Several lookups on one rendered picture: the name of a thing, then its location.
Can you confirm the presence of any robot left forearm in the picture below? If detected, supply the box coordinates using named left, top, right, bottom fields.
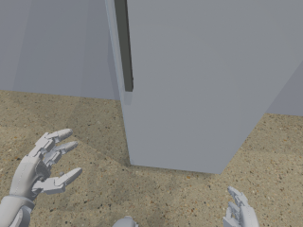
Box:
left=0, top=195, right=35, bottom=227

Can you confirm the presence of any left robot hand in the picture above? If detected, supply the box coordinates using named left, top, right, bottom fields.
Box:
left=9, top=129, right=82, bottom=201

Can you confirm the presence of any handle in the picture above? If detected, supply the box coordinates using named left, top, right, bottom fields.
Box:
left=114, top=0, right=134, bottom=92

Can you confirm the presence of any right robot hand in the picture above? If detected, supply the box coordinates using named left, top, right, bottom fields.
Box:
left=223, top=185, right=260, bottom=227

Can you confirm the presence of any fridge door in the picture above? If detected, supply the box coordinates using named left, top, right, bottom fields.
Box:
left=107, top=0, right=303, bottom=174

